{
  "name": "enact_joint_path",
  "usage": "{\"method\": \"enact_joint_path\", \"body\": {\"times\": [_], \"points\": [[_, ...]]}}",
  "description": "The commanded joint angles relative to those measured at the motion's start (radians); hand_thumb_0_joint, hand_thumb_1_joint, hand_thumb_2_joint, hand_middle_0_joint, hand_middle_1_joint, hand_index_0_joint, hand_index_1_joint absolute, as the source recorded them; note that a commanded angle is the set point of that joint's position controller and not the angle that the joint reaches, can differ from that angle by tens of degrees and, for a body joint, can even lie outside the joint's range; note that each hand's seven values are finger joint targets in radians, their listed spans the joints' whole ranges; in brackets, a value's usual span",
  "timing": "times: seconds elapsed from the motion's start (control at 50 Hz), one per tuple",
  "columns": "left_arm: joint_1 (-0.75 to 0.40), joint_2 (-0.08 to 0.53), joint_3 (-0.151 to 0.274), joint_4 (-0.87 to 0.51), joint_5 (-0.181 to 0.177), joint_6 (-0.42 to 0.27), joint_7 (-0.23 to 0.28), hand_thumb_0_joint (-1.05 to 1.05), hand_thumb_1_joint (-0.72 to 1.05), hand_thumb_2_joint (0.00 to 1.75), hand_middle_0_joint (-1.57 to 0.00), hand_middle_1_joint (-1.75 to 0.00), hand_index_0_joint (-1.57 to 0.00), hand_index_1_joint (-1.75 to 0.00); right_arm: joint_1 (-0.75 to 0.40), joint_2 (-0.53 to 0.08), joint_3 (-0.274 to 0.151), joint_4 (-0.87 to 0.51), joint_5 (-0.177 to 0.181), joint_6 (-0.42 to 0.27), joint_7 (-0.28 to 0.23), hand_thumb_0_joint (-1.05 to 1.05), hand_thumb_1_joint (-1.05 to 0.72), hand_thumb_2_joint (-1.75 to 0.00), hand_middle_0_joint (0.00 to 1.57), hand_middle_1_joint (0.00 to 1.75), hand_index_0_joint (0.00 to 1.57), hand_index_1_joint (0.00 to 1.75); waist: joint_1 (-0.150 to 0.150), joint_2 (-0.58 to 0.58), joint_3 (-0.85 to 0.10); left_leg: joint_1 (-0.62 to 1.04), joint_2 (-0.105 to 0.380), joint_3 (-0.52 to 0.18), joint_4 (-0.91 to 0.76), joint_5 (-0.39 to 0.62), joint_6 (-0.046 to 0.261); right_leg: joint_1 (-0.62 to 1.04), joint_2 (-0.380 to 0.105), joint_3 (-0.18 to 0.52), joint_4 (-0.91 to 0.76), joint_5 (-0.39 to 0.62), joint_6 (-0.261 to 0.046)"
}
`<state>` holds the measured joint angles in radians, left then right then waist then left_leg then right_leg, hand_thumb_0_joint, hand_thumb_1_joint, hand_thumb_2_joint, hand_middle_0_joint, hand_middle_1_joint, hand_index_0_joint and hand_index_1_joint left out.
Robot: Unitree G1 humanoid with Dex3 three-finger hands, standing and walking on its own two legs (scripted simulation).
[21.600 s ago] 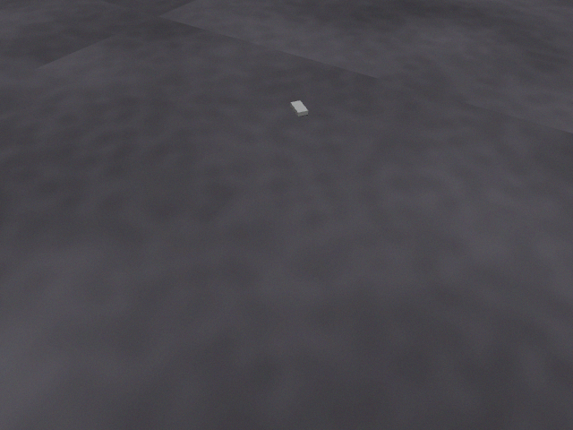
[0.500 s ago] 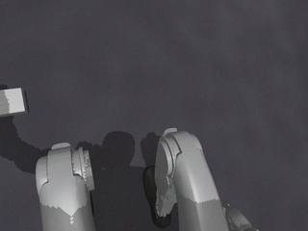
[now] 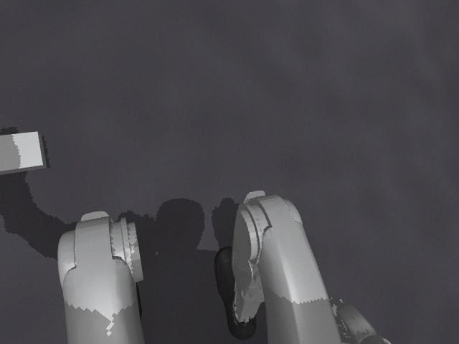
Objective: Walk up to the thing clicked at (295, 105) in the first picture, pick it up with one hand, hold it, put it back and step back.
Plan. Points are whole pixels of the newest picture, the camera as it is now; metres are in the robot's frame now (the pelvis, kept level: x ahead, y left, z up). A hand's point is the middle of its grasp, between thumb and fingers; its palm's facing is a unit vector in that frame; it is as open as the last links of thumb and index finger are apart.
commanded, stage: rise first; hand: left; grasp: from above
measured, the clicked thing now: (4, 154) +0.44 +0.36 -0.30
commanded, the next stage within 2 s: approach in 0.08 s
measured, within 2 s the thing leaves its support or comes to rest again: neither
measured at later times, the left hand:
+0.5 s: hand out of the picture +0.44 +0.35 -0.18, palm faces -0.43 -0.10 -0.90, open 14.1 cm
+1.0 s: hand out of the picture +0.41 +0.37 -0.19, palm faces -0.55 -0.16 -0.82, open 14.2 cm
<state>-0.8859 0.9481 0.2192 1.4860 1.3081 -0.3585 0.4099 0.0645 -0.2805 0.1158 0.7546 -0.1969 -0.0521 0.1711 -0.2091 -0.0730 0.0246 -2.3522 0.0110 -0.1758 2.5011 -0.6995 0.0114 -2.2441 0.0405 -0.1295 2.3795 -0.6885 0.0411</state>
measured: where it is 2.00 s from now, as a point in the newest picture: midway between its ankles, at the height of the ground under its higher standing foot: (185, 322)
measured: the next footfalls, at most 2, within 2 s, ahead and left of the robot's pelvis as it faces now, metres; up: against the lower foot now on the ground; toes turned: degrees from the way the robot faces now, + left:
none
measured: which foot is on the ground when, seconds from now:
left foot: down 0.00-1.00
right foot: down 0.00-1.00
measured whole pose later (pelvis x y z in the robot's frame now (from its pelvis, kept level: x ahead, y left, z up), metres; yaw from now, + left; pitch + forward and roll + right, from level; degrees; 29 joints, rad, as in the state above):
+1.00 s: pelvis +0.00 +0.00 +0.00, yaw +0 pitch +31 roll -11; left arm -0.96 0.97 0.12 1.52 1.21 -0.32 0.29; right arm 0.11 -0.30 0.18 0.72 -0.18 -0.05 0.15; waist -0.24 -0.07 0.07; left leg -2.34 0.01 -0.17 2.48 -0.69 0.01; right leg -2.24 0.04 -0.13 2.36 -0.67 0.04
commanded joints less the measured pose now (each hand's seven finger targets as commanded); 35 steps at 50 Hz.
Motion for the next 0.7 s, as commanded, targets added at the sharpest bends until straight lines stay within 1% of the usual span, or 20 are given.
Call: {"method": "enact_joint_path", "body": {"times": [0.0,0.02,0.08,0.1,0.14,0.16,0.2,0.22,0.26,0.34,0.36,0.4,0.42,0.46,0.48,0.5,0.52,0.6,0.62,0.68], "points": [[-0.240,0.307,0.038,-0.130,-0.016,-0.012,0.039,0.00,-0.51,0.99,-0.11,-0.99,-0.11,-1.00,0.185,-0.277,-0.077,-0.012,0.007,0.005,-0.015,0.00,-0.90,-0.90,0.20,0.30,0.20,0.30,0.012,0.410,-0.652,0.544,-0.006,0.075,-0.285,0.179,0.007,0.251,0.031,-0.075,-0.199,0.188,-0.073],[-0.226,0.295,0.029,-0.114,-0.014,-0.012,0.038,0.00,-0.53,1.00,-0.10,-0.99,-0.10,-1.00,0.184,-0.276,-0.075,-0.016,0.006,0.005,-0.014,0.00,-0.90,-0.90,0.20,0.30,0.20,0.30,0.011,0.402,-0.629,0.531,-0.006,0.078,-0.285,0.171,0.008,0.246,0.032,-0.075,-0.202,0.181,-0.073],[-0.249,0.309,0.034,-0.143,-0.005,-0.013,0.047,0.00,-0.52,0.99,-0.11,-1.00,-0.10,-1.00,0.188,-0.273,-0.076,-0.012,0.010,0.004,-0.018,0.00,-0.90,-0.90,0.20,0.30,0.20,0.30,0.013,0.400,-0.673,0.541,-0.005,0.086,-0.269,0.182,0.011,0.263,0.035,-0.067,-0.210,0.195,-0.074],[-0.251,0.304,0.037,-0.151,-0.012,-0.013,0.051,0.00,-0.52,1.00,-0.11,-0.98,-0.10,-0.99,0.192,-0.274,-0.077,-0.006,0.010,0.002,-0.017,0.00,-0.90,-0.90,0.20,0.30,0.20,0.30,0.014,0.407,-0.667,0.546,-0.005,0.085,-0.272,0.194,0.009,0.258,0.032,-0.068,-0.202,0.204,-0.073],[-0.245,0.300,0.031,-0.132,-0.005,-0.011,0.056,0.00,-0.52,1.00,-0.11,-0.99,-0.10,-1.00,0.188,-0.274,-0.077,-0.005,0.011,0.002,-0.017,0.00,-0.90,-0.90,0.20,0.30,0.20,0.30,0.010,0.407,-0.665,0.556,-0.003,0.081,-0.272,0.203,0.008,0.246,0.035,-0.071,-0.198,0.208,-0.075],[-0.261,0.303,0.028,-0.139,-0.007,-0.011,0.059,0.00,-0.60,1.07,-0.10,-0.97,-0.07,-1.01,0.187,-0.273,-0.074,-0.005,0.011,0.002,-0.020,0.00,-0.90,-0.90,0.20,0.30,0.20,0.30,0.010,0.408,-0.666,0.538,-0.005,0.086,-0.267,0.199,0.010,0.250,0.035,-0.069,-0.204,0.209,-0.074],[-0.261,0.292,0.025,-0.136,-0.007,-0.003,0.061,0.00,-0.54,0.99,-0.07,-1.04,-0.08,-1.04,0.199,-0.272,-0.075,-0.002,0.009,0.000,-0.018,0.00,-0.89,-0.89,0.20,0.30,0.20,0.30,0.005,0.399,-0.674,0.541,-0.006,0.084,-0.271,0.203,0.010,0.250,0.034,-0.070,-0.199,0.214,-0.075],[-0.267,0.286,0.016,-0.148,-0.002,-0.003,0.060,0.00,-0.55,1.01,-0.08,-1.03,-0.08,-1.03,0.199,-0.270,-0.078,-0.003,0.009,0.001,-0.017,0.00,-0.90,-0.89,0.20,0.30,0.20,0.30,0.005,0.424,-0.683,0.552,-0.005,0.085,-0.275,0.204,0.007,0.254,0.035,-0.069,-0.202,0.215,-0.075],[-0.296,0.238,-0.019,-0.147,-0.003,0.007,0.055,0.00,-0.55,1.01,-0.08,-1.03,-0.08,-1.04,0.211,-0.267,-0.080,-0.001,0.010,-0.003,-0.018,0.00,-0.90,-0.89,0.20,0.30,0.20,0.30,-0.017,0.415,-0.666,0.556,-0.004,0.081,-0.283,0.188,0.008,0.234,0.034,-0.073,-0.210,0.203,-0.075],[-0.389,0.161,-0.090,-0.134,-0.010,0.024,0.054,0.00,-0.56,1.02,-0.07,-1.04,-0.07,-1.05,0.236,-0.275,-0.082,0.006,0.015,-0.013,-0.023,0.00,-0.90,-0.89,0.20,0.30,0.20,0.30,-0.072,0.415,-0.634,0.556,0.001,0.066,-0.288,0.152,0.005,0.196,0.029,-0.081,-0.213,0.185,-0.072],[-0.404,0.133,-0.113,-0.146,-0.009,0.027,0.056,0.00,-0.56,1.02,-0.07,-1.05,-0.07,-1.05,0.243,-0.275,-0.082,0.006,0.017,-0.015,-0.025,0.00,-0.89,-0.89,0.20,0.30,0.20,0.30,-0.075,0.426,-0.641,0.571,0.003,0.062,-0.295,0.153,0.002,0.191,0.030,-0.084,-0.215,0.190,-0.073],[-0.430,0.125,-0.126,-0.127,-0.011,0.037,0.065,0.00,-0.57,1.03,-0.08,-1.04,-0.07,-1.05,0.252,-0.276,-0.078,0.008,0.019,-0.019,-0.028,0.00,-0.90,-0.89,0.20,0.30,0.20,0.30,-0.083,0.416,-0.661,0.566,0.003,0.062,-0.289,0.159,0.002,0.201,0.032,-0.083,-0.221,0.202,-0.074],[-0.435,0.140,-0.120,-0.113,-0.008,0.045,0.072,0.00,-0.57,1.03,-0.08,-1.05,-0.07,-1.05,0.257,-0.278,-0.073,0.007,0.019,-0.021,-0.031,0.00,-0.90,-0.89,0.20,0.30,0.20,0.30,-0.084,0.422,-0.655,0.559,0.001,0.067,-0.288,0.172,0.003,0.215,0.030,-0.083,-0.221,0.214,-0.071],[-0.434,0.184,-0.094,-0.083,-0.001,0.066,0.085,0.00,-0.57,1.04,-0.08,-1.03,-0.07,-1.04,0.257,-0.281,-0.066,0.000,0.020,-0.025,-0.032,0.00,-0.90,-0.89,0.20,0.30,0.20,0.30,-0.065,0.444,-0.660,0.574,0.001,0.066,-0.295,0.202,-0.002,0.208,0.028,-0.083,-0.206,0.233,-0.074],[-0.428,0.203,-0.083,-0.057,0.011,0.079,0.091,0.00,-0.58,1.04,-0.08,-1.03,-0.07,-1.04,0.261,-0.279,-0.058,-0.004,0.018,-0.026,-0.030,0.00,-0.90,-0.89,0.20,0.30,0.20,0.30,-0.069,0.453,-0.664,0.578,0.001,0.074,-0.285,0.225,-0.001,0.226,0.028,-0.077,-0.203,0.256,-0.074],[-0.443,0.224,-0.063,-0.077,0.012,0.088,0.102,0.00,-0.58,1.04,-0.08,-1.03,-0.07,-1.04,0.267,-0.280,-0.053,-0.009,0.017,-0.024,-0.030,0.00,-0.90,-0.90,0.20,0.30,0.20,0.30,-0.059,0.467,-0.693,0.582,-0.001,0.081,-0.286,0.252,-0.001,0.253,0.029,-0.075,-0.203,0.280,-0.074],[-0.417,0.237,-0.047,-0.043,0.020,0.107,0.109,0.00,-0.58,1.03,-0.08,-1.03,-0.07,-1.04,0.266,-0.282,-0.048,-0.015,0.019,-0.024,-0.028,0.00,-0.90,-0.89,0.20,0.30,0.20,0.30,-0.057,0.469,-0.690,0.587,-0.003,0.080,-0.288,0.279,-0.003,0.260,0.025,-0.077,-0.189,0.299,-0.074],[-0.393,0.300,-0.005,-0.038,-0.007,0.156,0.120,0.00,-0.57,1.02,-0.09,-1.01,-0.08,-1.02,0.243,-0.288,-0.030,-0.043,0.028,-0.019,-0.028,0.00,-0.90,-0.90,0.20,0.30,0.20,0.30,-0.031,0.476,-0.725,0.565,-0.005,0.106,-0.281,0.305,0.008,0.325,0.027,-0.058,-0.205,0.331,-0.073],[-0.367,0.302,-0.015,-0.029,-0.011,0.170,0.110,0.00,-0.58,1.02,-0.08,-1.02,-0.07,-1.03,0.233,-0.280,-0.023,-0.052,0.027,-0.017,-0.025,0.00,-0.90,-0.90,0.20,0.30,0.20,0.30,-0.023,0.469,-0.736,0.549,-0.003,0.112,-0.272,0.303,0.015,0.353,0.034,-0.046,-0.213,0.340,-0.072],[-0.337,0.333,0.000,-0.066,-0.044,0.191,0.077,0.00,-0.58,1.02,-0.08,-1.01,-0.07,-1.02,0.221,-0.284,-0.025,-0.066,0.042,-0.012,-0.027,0.00,-0.90,-0.89,0.20,0.30,0.20,0.30,-0.007,0.429,-0.763,0.513,-0.006,0.116,-0.279,0.272,0.023,0.387,0.036,-0.040,-0.222,0.309,-0.070]]}}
